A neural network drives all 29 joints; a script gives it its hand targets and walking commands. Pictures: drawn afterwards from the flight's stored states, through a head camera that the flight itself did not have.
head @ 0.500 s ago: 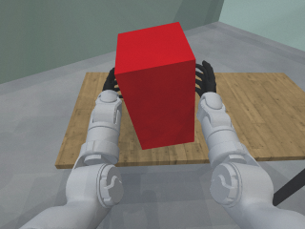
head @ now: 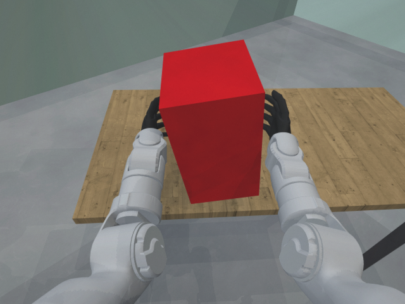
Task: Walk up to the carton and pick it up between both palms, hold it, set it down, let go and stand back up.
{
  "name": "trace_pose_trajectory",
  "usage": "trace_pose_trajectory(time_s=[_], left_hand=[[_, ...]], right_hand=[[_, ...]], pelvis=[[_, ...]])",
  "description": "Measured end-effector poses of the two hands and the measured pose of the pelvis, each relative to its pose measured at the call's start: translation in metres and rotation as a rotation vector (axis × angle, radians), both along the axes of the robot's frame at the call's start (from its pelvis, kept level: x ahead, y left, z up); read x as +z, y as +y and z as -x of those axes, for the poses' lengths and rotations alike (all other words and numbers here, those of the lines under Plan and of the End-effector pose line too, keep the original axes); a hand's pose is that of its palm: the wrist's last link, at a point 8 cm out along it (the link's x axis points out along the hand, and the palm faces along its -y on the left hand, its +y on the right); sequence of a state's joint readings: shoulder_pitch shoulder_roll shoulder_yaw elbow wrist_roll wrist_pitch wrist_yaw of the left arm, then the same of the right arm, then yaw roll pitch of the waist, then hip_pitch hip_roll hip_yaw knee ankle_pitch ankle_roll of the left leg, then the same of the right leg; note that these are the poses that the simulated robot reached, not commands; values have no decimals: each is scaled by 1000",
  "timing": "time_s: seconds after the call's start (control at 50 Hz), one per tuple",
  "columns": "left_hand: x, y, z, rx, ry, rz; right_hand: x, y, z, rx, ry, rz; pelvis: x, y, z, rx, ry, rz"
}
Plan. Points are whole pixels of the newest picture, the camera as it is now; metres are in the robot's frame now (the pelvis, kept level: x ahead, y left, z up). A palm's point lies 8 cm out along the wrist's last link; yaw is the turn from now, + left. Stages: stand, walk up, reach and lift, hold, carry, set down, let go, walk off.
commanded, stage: set down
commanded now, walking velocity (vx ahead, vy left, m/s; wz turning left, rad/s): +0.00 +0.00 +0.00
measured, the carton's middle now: (214, 129) +0.45 -0.04 +0.12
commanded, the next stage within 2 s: none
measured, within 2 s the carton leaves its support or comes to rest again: rests again in 0.96 s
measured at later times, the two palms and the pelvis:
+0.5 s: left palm (155, 141) +0.42 +0.09 +0.11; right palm (276, 140) +0.40 -0.16 +0.13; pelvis +0.00 +0.00 +0.00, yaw -1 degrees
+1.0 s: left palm (151, 141) +0.43 +0.10 +0.10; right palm (268, 145) +0.40 -0.15 +0.11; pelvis +0.01 +0.01 +0.00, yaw -2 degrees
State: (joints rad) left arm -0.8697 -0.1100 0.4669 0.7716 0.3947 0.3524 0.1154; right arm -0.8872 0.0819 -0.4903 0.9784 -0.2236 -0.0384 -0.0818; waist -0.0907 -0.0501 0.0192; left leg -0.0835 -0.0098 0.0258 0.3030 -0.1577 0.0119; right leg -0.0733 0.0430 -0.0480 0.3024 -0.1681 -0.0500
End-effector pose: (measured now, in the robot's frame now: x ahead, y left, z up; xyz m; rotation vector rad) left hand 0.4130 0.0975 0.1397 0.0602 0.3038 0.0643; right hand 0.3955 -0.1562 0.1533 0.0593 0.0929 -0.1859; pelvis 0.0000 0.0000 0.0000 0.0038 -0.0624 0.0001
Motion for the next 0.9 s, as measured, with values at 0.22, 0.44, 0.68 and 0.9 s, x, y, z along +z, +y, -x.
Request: trace_pose_trajectory(time_s=[0.22,0.44,0.68,0.9], left_hand=[[-15,-3,-3,-9,23,11],[-26,-4,-3,-6,27,4],[-27,6,-8,21,11,46],[-35,10,-12,28,1,38]], right_hand=[[-14,-3,0,-3,28,10],[-24,-4,-1,-8,32,11],[-35,5,-5,21,60,14],[-44,11,-9,4,67,14]], pelvis=[[0,2,0,-14,24,-1],[0,4,-1,-20,58,1],[0,4,-5,-40,70,-6],[0,7,-12,-33,75,4]])
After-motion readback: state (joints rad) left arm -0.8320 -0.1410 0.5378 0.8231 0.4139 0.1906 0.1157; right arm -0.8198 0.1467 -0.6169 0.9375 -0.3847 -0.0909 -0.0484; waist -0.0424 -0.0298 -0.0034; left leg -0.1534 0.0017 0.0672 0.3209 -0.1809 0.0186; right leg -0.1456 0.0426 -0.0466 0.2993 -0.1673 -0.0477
